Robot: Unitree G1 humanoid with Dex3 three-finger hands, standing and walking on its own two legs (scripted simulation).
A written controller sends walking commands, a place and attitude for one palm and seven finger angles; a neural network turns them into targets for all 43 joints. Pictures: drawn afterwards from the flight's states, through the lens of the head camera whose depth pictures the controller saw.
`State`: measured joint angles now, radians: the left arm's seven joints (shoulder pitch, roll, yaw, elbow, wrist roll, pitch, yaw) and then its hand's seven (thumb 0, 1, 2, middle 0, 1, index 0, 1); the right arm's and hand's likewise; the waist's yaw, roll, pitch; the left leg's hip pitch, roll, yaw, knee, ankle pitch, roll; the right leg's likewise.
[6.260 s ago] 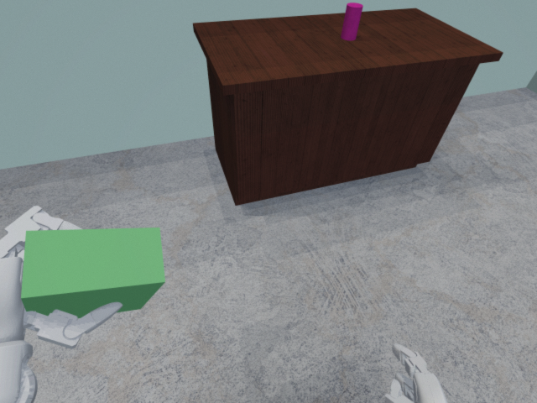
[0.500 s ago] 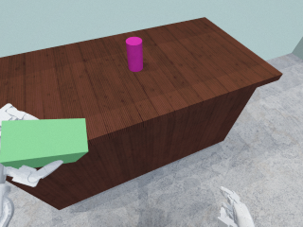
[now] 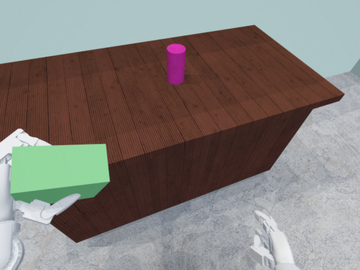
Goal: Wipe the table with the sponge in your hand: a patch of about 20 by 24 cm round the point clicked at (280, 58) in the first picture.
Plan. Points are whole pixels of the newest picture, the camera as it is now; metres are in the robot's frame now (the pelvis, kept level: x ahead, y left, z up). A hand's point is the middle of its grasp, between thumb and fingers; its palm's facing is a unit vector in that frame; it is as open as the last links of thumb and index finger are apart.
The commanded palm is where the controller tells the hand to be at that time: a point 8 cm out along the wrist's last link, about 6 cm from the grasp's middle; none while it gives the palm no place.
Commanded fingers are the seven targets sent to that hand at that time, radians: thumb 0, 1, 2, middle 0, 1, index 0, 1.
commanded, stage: come to a stop and stand still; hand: left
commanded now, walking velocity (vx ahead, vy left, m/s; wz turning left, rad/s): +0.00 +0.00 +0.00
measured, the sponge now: (74, 175) +0.24 +0.21 +0.13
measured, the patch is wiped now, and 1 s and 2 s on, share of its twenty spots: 0.00 0.00 0.00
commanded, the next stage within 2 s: look again from close up in 0.18 s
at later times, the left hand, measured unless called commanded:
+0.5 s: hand (42, 171) +0.23 +0.25 +0.16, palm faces +0.40 -0.84 -0.37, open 10.2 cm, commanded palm +0.17 +0.29 +0.17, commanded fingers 0.00 0.10 1.30 -1.20 -1.60 -1.20 -1.60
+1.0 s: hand (42, 162) +0.24 +0.26 +0.16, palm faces +0.44 -0.82 -0.37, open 10.2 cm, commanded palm +0.19 +0.29 +0.17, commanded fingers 0.00 0.10 1.30 -1.20 -1.60 -1.20 -1.60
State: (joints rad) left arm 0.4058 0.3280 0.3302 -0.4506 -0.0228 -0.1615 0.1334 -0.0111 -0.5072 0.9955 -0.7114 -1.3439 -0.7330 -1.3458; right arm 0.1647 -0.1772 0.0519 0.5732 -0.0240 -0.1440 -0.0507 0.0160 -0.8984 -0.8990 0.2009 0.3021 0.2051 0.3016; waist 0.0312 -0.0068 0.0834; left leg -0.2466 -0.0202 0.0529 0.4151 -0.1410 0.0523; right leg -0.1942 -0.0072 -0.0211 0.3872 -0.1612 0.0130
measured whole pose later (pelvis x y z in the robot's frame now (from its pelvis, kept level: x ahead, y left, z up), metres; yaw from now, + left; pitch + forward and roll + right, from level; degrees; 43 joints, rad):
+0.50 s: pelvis +0.01 +0.01 +0.00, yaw +0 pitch -2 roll -1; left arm 0.44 0.35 0.34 -0.48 -0.04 -0.16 0.14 -0.01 -0.51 1.00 -0.71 -1.34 -0.73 -1.35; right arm 0.17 -0.22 0.02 0.59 -0.02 -0.12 -0.05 0.02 -0.90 -0.90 0.20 0.30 0.20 0.30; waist 0.02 0.00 0.09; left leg -0.23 -0.03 0.05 0.40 -0.15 0.06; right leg -0.17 -0.01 -0.02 0.36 -0.16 0.02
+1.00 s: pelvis +0.04 +0.01 -0.01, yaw +2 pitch -2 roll -1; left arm 0.46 0.35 0.35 -0.48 -0.06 -0.16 0.15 -0.01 -0.51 1.00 -0.71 -1.34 -0.73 -1.35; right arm 0.19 -0.23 0.01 0.59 -0.02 -0.10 -0.05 0.02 -0.90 -0.90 0.20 0.30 0.21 0.30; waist 0.01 0.02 0.05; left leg -0.26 -0.05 0.03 0.55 -0.27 0.07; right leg -0.20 -0.04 -0.05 0.53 -0.30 0.02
